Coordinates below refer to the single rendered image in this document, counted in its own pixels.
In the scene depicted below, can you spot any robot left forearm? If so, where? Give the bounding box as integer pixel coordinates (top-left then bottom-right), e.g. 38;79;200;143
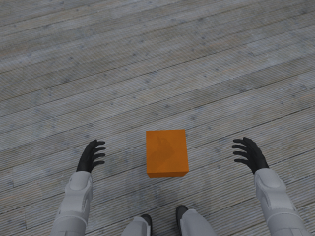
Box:
48;171;93;236

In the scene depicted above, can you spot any robot left hand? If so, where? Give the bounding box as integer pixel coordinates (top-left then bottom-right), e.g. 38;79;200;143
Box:
76;139;106;173

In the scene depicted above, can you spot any left robot thigh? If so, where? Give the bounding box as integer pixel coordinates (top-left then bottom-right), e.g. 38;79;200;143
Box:
121;221;151;236

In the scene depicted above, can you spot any robot right forearm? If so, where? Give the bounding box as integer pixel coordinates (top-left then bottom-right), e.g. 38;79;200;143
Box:
253;168;313;236

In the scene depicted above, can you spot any robot right hand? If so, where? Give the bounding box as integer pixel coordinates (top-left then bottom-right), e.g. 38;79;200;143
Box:
232;137;269;175

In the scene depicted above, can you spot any robot thigh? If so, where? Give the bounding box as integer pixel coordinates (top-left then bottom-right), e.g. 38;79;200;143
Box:
121;221;151;236
180;213;219;236

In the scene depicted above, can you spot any carton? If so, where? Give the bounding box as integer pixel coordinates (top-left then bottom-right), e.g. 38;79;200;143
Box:
146;129;189;178

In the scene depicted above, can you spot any right robot thigh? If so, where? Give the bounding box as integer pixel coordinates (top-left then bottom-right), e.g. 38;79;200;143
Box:
180;213;219;236

